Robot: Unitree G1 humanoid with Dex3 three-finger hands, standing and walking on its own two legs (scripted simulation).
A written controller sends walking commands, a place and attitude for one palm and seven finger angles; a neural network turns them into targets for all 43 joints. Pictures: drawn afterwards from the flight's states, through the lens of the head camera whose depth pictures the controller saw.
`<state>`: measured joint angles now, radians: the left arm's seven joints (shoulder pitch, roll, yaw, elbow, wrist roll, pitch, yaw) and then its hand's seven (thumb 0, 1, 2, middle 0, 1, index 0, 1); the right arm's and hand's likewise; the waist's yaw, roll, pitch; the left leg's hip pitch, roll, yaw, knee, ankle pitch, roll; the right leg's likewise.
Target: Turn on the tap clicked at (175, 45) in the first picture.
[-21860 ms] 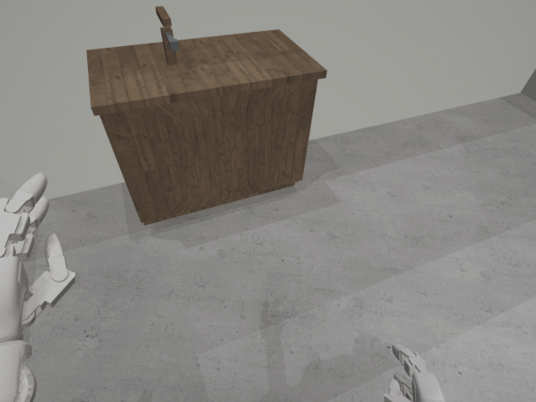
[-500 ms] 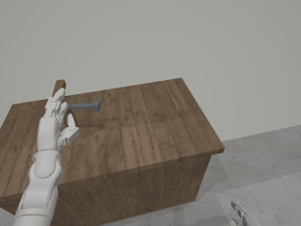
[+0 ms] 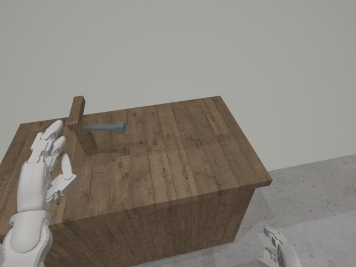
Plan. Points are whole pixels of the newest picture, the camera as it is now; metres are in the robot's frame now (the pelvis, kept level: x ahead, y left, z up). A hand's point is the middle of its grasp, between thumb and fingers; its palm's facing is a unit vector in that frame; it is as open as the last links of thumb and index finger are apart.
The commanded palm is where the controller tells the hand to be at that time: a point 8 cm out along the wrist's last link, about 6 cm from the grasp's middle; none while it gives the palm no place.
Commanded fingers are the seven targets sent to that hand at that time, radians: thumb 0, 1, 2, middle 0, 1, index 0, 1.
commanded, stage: draw the hand back beside the body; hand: left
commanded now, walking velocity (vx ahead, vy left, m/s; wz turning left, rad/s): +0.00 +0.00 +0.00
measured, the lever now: (120, 127) +0.48 +0.24 +0.04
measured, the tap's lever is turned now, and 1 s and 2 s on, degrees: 76 76 76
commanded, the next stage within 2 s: step back with the hand held close in 0.46 s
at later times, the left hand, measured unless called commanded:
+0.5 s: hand (61, 191) +0.19 +0.23 +0.15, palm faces +0.40 -0.86 -0.31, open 7.4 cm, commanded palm +0.15 +0.28 +0.16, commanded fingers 0.00 0.90 0.90 -0.20 -0.30 -0.20 -0.30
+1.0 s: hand (43, 210) +0.16 +0.25 +0.15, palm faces +0.32 -0.84 -0.43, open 7.4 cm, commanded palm +0.12 +0.29 +0.17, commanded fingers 0.00 0.90 0.90 -0.20 -0.30 -0.20 -0.30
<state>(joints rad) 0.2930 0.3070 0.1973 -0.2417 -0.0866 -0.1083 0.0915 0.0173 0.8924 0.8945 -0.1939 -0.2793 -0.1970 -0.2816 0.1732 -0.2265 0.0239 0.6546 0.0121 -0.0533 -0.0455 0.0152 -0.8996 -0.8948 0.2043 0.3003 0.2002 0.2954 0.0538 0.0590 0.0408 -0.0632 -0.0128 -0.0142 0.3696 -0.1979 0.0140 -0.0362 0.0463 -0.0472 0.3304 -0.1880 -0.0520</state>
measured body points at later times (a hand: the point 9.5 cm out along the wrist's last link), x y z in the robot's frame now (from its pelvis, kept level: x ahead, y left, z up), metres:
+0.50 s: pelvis +0.00 +0.00 +0.00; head -0.03 -0.03 +0.45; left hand +0.17 +0.28 +0.17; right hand +0.20 -0.22 -0.08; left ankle +0.01 +0.11 -0.75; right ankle +0.00 -0.09 -0.75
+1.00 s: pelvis -0.05 +0.01 -0.01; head -0.03 +0.01 +0.44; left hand +0.14 +0.29 +0.17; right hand +0.14 -0.23 -0.09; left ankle +0.01 +0.11 -0.75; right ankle +0.00 -0.09 -0.75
